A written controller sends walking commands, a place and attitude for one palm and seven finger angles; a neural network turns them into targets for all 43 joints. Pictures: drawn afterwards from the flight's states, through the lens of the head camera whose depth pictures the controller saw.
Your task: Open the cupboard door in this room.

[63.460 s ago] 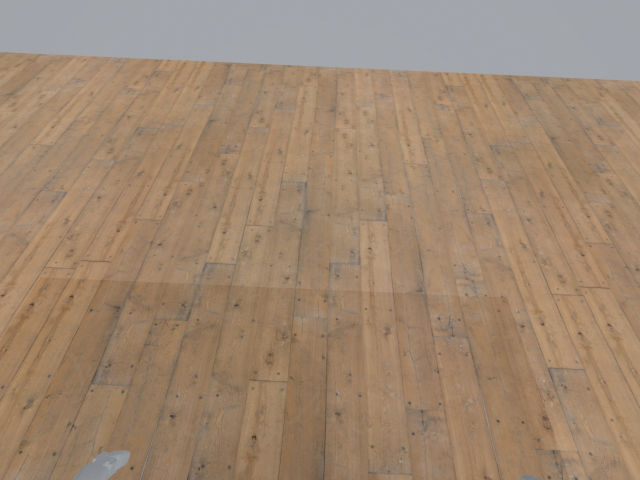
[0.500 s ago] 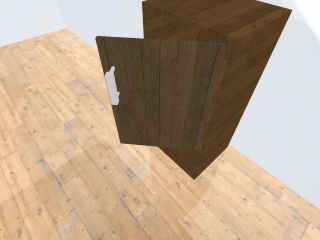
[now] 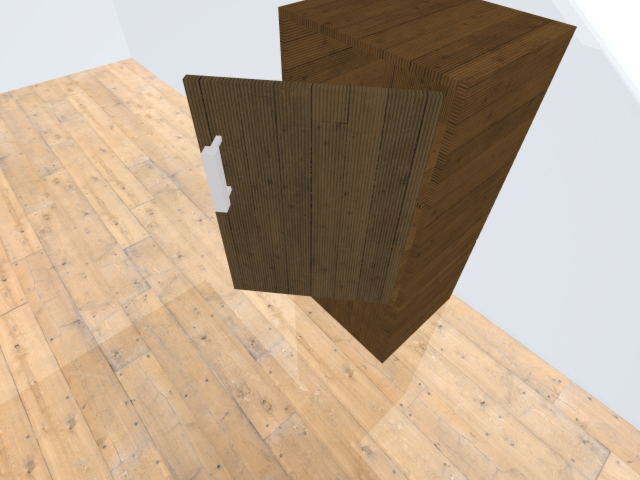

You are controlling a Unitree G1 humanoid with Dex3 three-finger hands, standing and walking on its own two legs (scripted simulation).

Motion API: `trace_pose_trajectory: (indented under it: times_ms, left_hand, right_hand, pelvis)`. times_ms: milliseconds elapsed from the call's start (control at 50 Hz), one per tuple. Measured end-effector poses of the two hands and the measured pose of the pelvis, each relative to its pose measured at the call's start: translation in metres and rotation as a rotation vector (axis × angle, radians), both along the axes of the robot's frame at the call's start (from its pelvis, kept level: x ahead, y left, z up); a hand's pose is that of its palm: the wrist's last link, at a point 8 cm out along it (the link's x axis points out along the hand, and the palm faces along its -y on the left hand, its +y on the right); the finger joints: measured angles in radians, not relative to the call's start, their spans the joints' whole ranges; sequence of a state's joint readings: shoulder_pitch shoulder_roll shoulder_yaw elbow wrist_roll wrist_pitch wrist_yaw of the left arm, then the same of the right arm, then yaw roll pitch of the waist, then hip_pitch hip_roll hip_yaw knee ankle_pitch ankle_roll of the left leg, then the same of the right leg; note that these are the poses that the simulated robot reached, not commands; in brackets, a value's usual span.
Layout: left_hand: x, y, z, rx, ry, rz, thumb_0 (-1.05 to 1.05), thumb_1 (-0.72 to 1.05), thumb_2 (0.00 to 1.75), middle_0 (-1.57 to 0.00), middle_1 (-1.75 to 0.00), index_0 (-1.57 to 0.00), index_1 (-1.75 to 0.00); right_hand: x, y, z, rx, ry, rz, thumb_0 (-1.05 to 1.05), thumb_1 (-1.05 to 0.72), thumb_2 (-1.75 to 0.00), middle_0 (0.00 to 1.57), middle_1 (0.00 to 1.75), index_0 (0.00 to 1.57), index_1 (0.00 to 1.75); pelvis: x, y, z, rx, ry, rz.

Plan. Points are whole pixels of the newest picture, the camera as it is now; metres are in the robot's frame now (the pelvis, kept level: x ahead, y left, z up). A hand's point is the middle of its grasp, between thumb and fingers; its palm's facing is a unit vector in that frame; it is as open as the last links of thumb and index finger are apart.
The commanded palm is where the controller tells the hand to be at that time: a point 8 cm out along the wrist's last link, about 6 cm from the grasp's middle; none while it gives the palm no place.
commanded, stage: come to a stop and stand still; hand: left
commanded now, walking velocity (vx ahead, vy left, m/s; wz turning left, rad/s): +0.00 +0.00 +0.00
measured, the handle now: (220, 174) +0.63 +0.23 +0.01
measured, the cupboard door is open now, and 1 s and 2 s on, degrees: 42 42 42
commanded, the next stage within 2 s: look again from close up in 0.02 s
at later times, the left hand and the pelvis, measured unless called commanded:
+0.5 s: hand out of the picture -0.02 +0.15 -0.18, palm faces +0.06 -0.98 -0.16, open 7.3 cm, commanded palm none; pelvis +0.00 +0.00 +0.00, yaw +0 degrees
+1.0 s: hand out of the picture -0.01 +0.17 -0.19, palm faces +0.10 -0.99 -0.13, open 7.3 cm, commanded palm none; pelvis +0.03 +0.02 -0.01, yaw -1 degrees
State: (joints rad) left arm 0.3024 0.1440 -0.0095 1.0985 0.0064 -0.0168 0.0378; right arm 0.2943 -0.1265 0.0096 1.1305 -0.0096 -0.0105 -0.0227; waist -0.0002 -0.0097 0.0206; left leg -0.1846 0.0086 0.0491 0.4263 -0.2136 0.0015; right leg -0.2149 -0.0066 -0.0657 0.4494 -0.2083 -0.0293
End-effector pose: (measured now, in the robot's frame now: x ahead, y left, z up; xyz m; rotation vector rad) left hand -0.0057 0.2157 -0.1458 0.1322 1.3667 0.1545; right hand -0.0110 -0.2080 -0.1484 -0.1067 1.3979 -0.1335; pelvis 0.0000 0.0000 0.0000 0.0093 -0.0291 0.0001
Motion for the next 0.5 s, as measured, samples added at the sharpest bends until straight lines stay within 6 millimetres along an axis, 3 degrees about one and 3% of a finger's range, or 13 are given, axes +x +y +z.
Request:
trace_pose_trajectory:
  times_ms: [500]
  left_hand:
    - [-0.019, -0.012, 0.000, -0.021, 0.028, 0.028, 0.00, 0.91, 0.90, -0.20, -0.30, -0.20, -0.30]
  right_hand:
    - [-0.009, 0.002, 0.000, 0.008, 0.016, 0.001, 0.00, -0.91, -0.90, 0.20, 0.30, 0.20, 0.30]
  pelvis:
    - [-0.003, -0.003, 0.001, 0.000, -0.002, 0.005]
